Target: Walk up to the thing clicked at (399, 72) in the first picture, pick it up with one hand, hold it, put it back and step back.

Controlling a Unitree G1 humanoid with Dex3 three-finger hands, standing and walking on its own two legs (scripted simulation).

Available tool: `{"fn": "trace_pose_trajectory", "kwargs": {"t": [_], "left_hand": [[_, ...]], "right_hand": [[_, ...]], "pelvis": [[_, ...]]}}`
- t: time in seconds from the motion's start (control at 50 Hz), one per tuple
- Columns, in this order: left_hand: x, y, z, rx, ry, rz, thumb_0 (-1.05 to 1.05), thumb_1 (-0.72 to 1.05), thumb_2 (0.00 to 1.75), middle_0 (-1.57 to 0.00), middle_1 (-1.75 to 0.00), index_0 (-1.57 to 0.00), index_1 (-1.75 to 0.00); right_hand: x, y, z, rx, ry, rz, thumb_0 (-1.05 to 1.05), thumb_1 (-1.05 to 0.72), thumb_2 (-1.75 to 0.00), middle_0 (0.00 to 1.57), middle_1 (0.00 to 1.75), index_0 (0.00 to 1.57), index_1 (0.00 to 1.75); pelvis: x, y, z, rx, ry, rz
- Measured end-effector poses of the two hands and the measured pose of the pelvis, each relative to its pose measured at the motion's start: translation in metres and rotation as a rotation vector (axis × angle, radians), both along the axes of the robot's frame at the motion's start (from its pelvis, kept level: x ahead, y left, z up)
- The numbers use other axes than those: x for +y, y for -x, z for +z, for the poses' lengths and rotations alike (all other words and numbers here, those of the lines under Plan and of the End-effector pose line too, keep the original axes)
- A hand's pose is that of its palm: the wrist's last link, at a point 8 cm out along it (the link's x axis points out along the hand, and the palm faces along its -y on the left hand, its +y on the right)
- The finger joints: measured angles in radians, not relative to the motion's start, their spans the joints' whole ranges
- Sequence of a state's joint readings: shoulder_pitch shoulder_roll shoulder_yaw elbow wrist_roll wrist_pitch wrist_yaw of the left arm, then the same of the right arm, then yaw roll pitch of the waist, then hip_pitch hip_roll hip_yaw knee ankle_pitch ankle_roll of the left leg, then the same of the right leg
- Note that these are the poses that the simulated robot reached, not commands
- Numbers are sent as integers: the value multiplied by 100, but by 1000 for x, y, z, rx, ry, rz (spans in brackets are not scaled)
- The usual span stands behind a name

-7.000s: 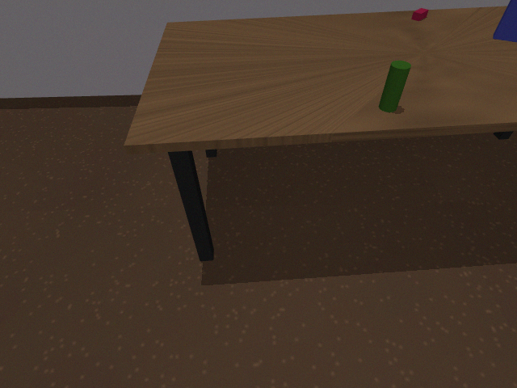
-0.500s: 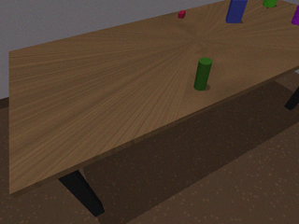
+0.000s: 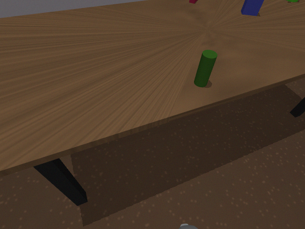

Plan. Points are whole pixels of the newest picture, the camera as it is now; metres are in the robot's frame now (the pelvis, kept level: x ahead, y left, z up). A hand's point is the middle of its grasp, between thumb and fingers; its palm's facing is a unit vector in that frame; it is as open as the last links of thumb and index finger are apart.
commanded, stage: walk up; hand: right
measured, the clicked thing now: (204, 69) +0.65 -0.19 +0.03
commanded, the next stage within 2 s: none
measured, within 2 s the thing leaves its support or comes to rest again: neither
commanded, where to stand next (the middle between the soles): +0.18 -0.14 m, yaw +21 degrees
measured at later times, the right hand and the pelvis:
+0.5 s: hand (289, 197) +0.24 -0.41 -0.12, palm faces -0.20 +0.82 -0.53, open 7.3 cm; pelvis +0.10 -0.14 -0.01, yaw +12 degrees
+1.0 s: hand (279, 173) +0.33 -0.45 -0.17, palm faces -0.40 +0.85 -0.33, open 7.4 cm; pelvis +0.14 -0.23 +0.00, yaw +22 degrees
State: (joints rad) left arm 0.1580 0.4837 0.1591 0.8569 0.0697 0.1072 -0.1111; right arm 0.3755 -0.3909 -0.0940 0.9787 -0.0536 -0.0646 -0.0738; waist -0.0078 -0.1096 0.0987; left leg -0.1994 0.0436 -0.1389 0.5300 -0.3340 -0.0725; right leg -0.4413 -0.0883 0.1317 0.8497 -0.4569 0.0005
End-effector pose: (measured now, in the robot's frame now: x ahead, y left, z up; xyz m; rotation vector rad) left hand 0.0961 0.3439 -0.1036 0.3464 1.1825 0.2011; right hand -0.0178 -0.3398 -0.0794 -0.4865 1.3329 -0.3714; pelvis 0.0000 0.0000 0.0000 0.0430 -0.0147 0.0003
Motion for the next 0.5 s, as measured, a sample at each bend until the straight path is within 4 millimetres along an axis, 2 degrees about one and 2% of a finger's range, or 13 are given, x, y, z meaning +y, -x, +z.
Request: {"fn": "trace_pose_trajectory", "kwargs": {"t": [0.08, 0.14, 0.24, 0.34, 0.44, 0.5], "left_hand": [[-45, -14, -8, -44, -12, 5, 1, 91, 90, -20, -30, -19, -30], [-82, -8, -9, -75, 11, 31, 1, 91, 90, -20, -30, -20, -30], [-130, 11, -1, -53, 75, 110, 1, 90, 90, -20, -30, -20, -30], [-149, 22, -8, -49, 78, 174, 1, 90, 90, -21, -30, -20, -30], [-160, 20, -32, -20, 72, 242, 1, 90, 90, -20, -30, -20, -30], [-175, 14, -30, 9, 75, 241, 1, 90, 90, -20, -30, -20, -30]], "right_hand": [[-58, -19, -15, 16, 31, 35, 1, -90, -90, 21, 31, 21, 31], [-85, -53, -20, 6, 41, 68, 1, -90, -90, 21, 30, 21, 30], [-97, -131, -2, -107, -3, 178, 1, -90, -90, 21, 30, 21, 30], [-100, -196, 8, -171, -29, 297, 1, -90, -90, 21, 30, 21, 30], [-102, -239, 1, -221, -21, 375, 1, -90, -90, 21, 30, 21, 30], [-108, -256, 1, -248, -36, 369, 1, -90, -90, 21, 30, 21, 30]], "pelvis": [[-44, -11, -17, -11, 26, 28], [-68, -20, -18, -26, 28, 74], [-92, -42, 1, -21, 21, 113], [-113, -66, 1, -15, 41, 154], [-131, -88, -14, -28, 9, 196], [-143, -96, -12, -39, 16, 208]]}}
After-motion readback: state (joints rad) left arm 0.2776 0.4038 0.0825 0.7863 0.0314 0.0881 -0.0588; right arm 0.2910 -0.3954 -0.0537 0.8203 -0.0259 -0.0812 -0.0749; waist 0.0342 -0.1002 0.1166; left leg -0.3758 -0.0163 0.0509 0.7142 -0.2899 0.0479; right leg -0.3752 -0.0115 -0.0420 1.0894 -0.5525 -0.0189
